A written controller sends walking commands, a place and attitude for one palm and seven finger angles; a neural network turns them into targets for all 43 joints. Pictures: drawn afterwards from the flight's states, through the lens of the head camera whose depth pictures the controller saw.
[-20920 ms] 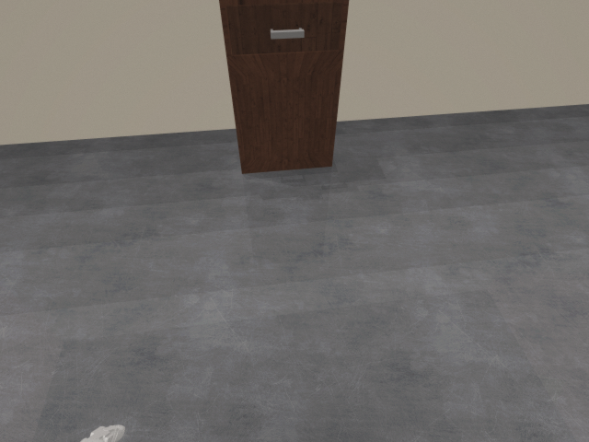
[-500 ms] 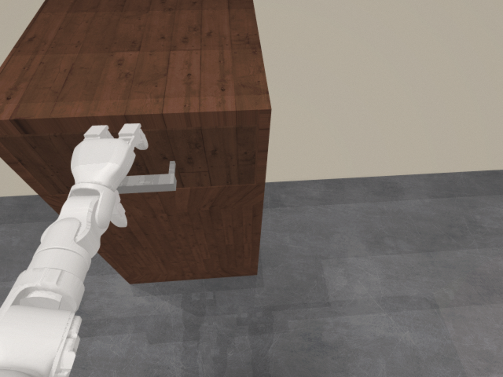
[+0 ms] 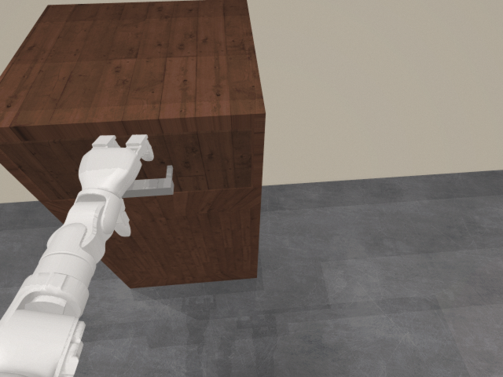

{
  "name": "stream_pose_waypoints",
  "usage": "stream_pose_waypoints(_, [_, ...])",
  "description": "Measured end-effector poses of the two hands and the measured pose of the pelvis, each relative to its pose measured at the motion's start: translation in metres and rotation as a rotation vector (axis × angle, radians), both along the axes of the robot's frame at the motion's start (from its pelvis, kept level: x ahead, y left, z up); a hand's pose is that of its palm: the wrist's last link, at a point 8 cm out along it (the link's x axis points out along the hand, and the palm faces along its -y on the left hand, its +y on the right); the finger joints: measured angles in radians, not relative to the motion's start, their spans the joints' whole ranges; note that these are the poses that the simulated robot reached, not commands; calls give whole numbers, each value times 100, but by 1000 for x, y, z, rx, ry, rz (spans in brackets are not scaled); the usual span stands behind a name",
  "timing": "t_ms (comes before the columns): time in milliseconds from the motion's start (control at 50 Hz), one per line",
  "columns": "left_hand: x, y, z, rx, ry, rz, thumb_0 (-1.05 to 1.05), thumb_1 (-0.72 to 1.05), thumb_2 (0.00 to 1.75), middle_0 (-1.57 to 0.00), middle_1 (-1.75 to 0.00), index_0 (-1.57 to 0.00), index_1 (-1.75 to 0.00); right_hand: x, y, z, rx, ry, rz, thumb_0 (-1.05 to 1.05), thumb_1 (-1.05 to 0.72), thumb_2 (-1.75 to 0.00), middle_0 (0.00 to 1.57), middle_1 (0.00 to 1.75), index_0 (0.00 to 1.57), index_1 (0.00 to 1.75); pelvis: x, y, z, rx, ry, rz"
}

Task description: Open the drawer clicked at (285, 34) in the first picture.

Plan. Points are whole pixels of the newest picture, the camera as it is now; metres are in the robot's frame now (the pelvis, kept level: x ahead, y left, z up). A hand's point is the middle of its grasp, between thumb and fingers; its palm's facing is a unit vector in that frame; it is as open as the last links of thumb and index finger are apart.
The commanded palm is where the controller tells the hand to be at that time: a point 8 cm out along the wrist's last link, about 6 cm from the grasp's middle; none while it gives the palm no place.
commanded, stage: move the hooked fingers above the handle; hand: left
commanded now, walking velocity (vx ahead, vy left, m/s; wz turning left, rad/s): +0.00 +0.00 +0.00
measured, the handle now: (139, 180) +0.47 +0.25 -0.02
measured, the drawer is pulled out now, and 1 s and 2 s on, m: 0.00 0.00 0.00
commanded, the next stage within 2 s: lower the fingers behind the handle in 0.74 s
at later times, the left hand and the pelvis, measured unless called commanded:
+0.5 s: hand (123, 187) +0.42 +0.25 +0.03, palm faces -0.10 -0.01 -0.99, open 13.8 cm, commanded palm +0.41 +0.24 +0.10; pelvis +0.00 -0.01 +0.00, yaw -1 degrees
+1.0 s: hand (128, 182) +0.43 +0.24 +0.03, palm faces -0.03 -0.03 -1.00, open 13.6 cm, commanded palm +0.40 +0.25 +0.09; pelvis +0.01 -0.01 +0.00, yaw -1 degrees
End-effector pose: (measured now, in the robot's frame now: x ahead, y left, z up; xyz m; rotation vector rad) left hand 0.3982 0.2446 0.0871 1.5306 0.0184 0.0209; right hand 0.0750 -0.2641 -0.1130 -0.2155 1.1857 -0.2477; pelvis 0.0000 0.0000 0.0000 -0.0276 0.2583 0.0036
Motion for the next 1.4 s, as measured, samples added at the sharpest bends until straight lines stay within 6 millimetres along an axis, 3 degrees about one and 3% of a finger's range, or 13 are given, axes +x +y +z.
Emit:
stream_pose_waypoints(160, [8, -4, 7, 12, -45, 76, 0, -48, 30, -37, -125, -36, -124, 0, -3, -8, 33, 32, -5, 1, -91, -90, 20, 30, 20, 30, 4, -2, 0, 4, 8, -4])
stream_pose_waypoints(380, [9, -7, 14, 37, 42, 103, 0, -48, 30, -34, -121, -33, -124, 10, -2, 3, 38, -23, -14, 1, -91, -90, 21, 30, 20, 30, 3, -12, 6, 13, -22, -12])
stream_pose_waypoints(560, [5, 0, -8, 24, 104, 76, 0, -48, 30, -32, -120, -32, -121, 4, -17, 4, -8, -18, -20, 1, -91, -90, 21, 30, 20, 30, 1, -15, 3, 12, 4, -13])
stream_pose_waypoints(660, [8, -2, -5, 13, 27, 36, 0, -48, 30, -34, -121, -32, -120, -2, -21, -1, -21, 18, -26, 1, -91, -90, 20, 30, 20, 30, 5, -14, -1, 8, 24, -6])
stream_pose_waypoints(820, [10, -6, -3, 14, 0, 75, 0, -48, 30, -39, -123, -36, -124, -1, -11, -9, 27, 35, -33, 1, -91, -90, 20, 30, 20, 30, 10, -10, 0, 8, 19, -10])
stream_pose_waypoints(1040, [9, -3, -1, 9, 41, 90, 0, -48, 30, -35, -121, -35, -121, 12, 0, -1, 42, -23, -30, 1, -91, -90, 21, 30, 20, 30, 9, -9, 4, 11, 0, -25])
stream_pose_waypoints(1220, [-2, 18, -22, 22, 84, 105, 0, -48, 30, -32, -120, -33, -120, 9, -9, 1, -5, -11, -17, 1, -91, -90, 21, 30, 20, 30, 6, -6, -1, 3, 23, -15])
stream_pose_waypoints(1400, [4, 11, -34, -9, 8, 45, 0, -48, 30, -32, -120, -32, -120, -2, -7, -9, -23, 43, -13, 1, -91, -90, 20, 30, 20, 30, 5, 2, -11, -10, 59, -1])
